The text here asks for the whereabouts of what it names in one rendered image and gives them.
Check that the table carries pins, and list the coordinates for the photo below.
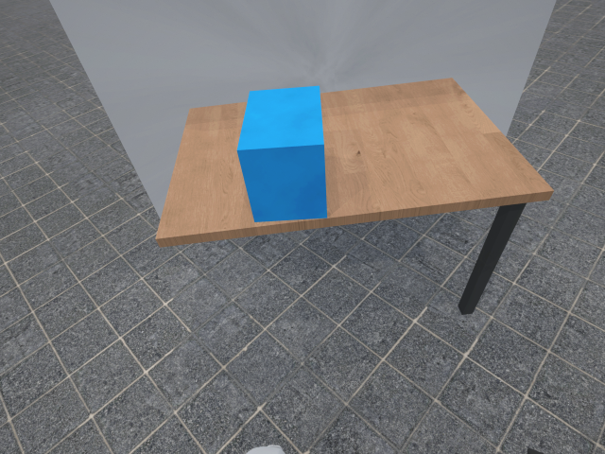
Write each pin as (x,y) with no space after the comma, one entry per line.
(393,151)

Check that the carton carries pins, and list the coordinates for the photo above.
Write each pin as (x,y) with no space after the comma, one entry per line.
(281,153)

